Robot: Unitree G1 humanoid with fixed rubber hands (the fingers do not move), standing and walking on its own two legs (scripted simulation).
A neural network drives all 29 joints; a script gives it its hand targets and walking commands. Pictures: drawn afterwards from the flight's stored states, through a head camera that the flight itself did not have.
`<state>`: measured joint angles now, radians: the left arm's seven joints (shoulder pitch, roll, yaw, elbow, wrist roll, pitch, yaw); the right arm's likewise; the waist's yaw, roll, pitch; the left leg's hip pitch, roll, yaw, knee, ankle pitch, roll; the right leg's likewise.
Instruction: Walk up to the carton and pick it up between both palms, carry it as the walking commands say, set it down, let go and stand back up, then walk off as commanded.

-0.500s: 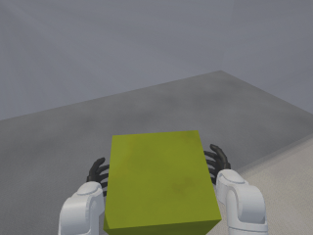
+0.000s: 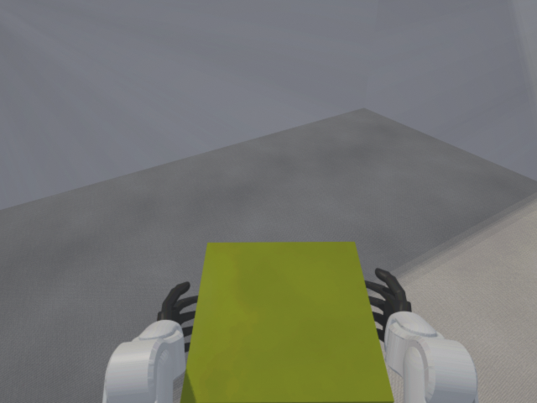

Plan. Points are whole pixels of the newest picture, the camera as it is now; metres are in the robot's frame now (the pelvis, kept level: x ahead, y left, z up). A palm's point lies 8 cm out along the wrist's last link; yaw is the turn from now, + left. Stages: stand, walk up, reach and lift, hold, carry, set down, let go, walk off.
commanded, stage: carry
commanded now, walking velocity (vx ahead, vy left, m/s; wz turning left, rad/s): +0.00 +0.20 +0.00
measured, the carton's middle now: (281, 348) +0.24 -0.02 +0.02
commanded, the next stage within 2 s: none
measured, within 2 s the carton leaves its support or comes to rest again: neither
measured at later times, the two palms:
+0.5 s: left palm out of the picture +0.16 +0.29 +0.06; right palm (274, 361) +0.19 -0.01 +0.08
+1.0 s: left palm out of the picture +0.09 +0.39 +0.07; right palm out of the picture +0.12 +0.10 +0.11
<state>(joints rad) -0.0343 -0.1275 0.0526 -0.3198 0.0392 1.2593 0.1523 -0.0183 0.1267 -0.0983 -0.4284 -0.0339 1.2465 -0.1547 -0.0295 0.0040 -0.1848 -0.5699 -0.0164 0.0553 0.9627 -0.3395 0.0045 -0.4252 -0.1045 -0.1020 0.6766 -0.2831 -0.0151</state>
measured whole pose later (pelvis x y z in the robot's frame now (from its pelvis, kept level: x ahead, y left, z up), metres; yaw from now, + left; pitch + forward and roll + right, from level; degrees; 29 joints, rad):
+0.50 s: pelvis -0.06 +0.12 -0.01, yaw +0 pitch +3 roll +1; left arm -0.02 -0.13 0.07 -0.44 0.05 1.23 0.15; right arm -0.04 0.13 -0.06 -0.45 -0.01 1.17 -0.14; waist 0.06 -0.07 -0.08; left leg -0.48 0.00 0.14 0.71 -0.28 0.05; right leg -0.44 -0.07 -0.11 0.76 -0.37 0.02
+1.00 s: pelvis -0.13 +0.22 +0.00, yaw -1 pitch +1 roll -1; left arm -0.02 -0.13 0.08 -0.41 0.08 1.28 0.15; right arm -0.05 0.13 -0.06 -0.39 -0.03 1.20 -0.12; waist 0.07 -0.09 -0.16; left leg -0.43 0.01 0.16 0.59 -0.19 0.09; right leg -0.42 -0.09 -0.08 0.74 -0.40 0.02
